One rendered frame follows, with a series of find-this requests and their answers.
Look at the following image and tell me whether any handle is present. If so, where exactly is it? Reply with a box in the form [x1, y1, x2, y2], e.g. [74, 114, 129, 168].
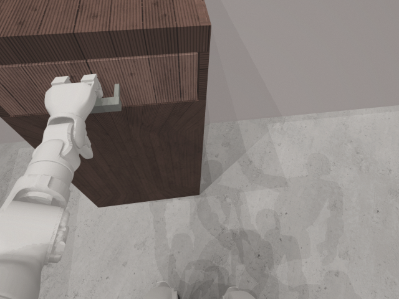
[90, 83, 122, 113]

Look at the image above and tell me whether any cabinet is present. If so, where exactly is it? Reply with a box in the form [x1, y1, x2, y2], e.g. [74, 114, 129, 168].
[0, 0, 211, 207]

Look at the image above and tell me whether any robot left hand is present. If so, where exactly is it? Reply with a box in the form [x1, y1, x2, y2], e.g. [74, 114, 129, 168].
[44, 74, 103, 159]

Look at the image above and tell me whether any robot left forearm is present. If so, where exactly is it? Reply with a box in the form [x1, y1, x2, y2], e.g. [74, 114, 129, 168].
[0, 113, 86, 220]

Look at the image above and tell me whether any robot left shin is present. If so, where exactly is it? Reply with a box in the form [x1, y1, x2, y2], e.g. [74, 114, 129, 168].
[156, 282, 171, 288]

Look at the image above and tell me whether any robot right shin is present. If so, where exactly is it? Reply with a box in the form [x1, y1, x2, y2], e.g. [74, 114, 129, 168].
[224, 287, 239, 295]

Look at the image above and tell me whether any left robot upper arm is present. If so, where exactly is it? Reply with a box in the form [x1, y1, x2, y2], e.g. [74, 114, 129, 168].
[0, 201, 70, 299]

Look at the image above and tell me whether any robot shin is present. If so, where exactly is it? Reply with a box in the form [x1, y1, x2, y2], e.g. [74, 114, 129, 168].
[224, 287, 239, 295]
[156, 282, 171, 288]

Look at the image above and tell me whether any drawer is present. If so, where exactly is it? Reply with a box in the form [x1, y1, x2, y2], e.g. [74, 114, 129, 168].
[0, 52, 198, 116]

